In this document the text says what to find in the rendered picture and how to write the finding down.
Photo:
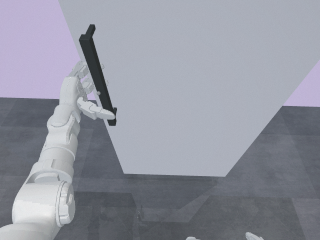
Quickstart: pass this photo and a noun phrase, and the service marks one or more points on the robot left hand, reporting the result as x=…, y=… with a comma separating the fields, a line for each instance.
x=72, y=89

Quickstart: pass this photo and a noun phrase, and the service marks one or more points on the left robot upper arm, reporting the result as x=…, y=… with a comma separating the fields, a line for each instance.
x=41, y=209

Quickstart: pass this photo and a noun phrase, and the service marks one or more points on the handle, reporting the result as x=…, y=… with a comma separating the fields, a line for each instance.
x=91, y=57

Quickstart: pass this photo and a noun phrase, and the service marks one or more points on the robot left forearm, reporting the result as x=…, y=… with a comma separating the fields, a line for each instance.
x=59, y=151

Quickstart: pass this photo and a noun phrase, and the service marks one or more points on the fridge door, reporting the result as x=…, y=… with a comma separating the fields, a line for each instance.
x=195, y=81

